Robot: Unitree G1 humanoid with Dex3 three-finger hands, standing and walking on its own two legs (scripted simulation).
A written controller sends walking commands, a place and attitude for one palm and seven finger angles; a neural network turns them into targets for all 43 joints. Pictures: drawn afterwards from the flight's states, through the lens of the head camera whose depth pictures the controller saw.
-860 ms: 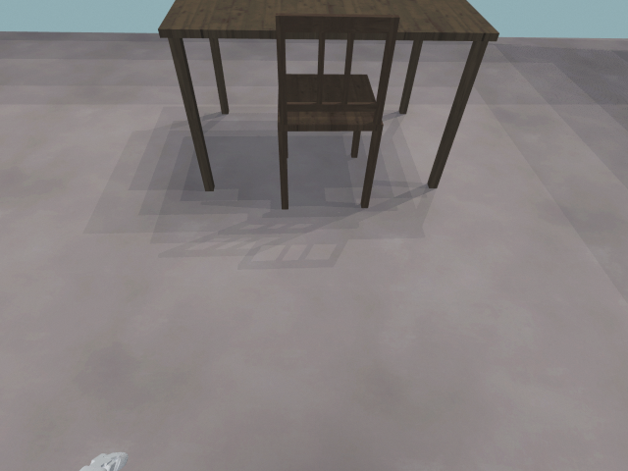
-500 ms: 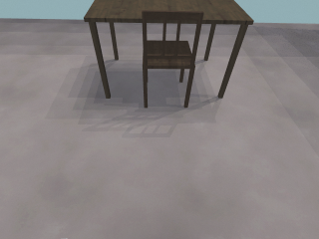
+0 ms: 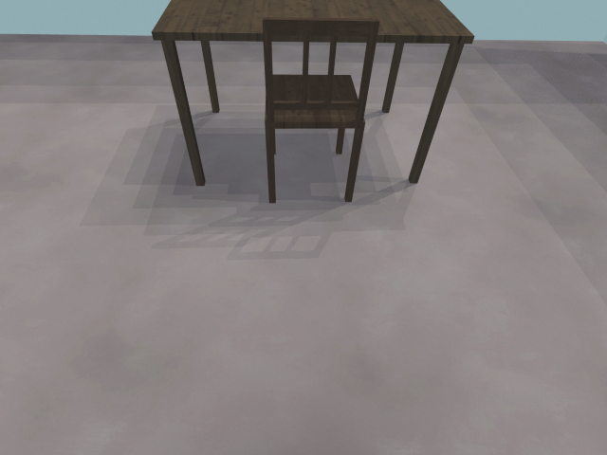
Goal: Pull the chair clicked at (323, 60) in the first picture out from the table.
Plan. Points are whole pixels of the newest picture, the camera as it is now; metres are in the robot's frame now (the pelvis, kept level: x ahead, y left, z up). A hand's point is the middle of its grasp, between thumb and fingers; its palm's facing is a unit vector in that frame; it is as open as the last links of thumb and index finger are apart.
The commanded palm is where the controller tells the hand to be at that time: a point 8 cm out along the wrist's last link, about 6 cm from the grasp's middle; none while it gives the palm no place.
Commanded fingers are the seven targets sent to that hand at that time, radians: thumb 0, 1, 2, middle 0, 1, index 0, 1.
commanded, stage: look at it before walking up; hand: left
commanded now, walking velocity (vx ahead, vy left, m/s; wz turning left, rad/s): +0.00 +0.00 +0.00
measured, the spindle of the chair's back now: (305, 70) +1.38 +0.07 -0.12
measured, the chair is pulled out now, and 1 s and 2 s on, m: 0.00 0.00 0.00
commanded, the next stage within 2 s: walk to a spot facing it in 0.58 s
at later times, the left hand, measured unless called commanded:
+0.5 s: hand out of the picture +0.07 +0.25 -0.16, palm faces -0.03 -0.95 -0.32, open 7.4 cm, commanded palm none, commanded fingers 0.00 0.90 0.90 -0.20 -0.30 -0.20 -0.30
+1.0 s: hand out of the picture +0.07 +0.19 -0.18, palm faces -0.11 -0.97 -0.21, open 7.4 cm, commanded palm none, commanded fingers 0.00 0.90 0.90 -0.20 -0.30 -0.20 -0.30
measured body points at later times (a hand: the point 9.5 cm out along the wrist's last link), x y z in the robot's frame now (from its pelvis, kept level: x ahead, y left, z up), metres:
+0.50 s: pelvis +0.00 +0.00 +0.00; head +0.01 +0.01 +0.45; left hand +0.08 +0.30 -0.14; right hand +0.08 -0.29 -0.13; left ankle +0.01 +0.13 -0.74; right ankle +0.01 -0.12 -0.74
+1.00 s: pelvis +0.06 -0.01 -0.01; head +0.06 -0.01 +0.44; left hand +0.08 +0.25 -0.17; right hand +0.05 -0.26 -0.16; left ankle +0.01 +0.13 -0.74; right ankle +0.02 -0.11 -0.73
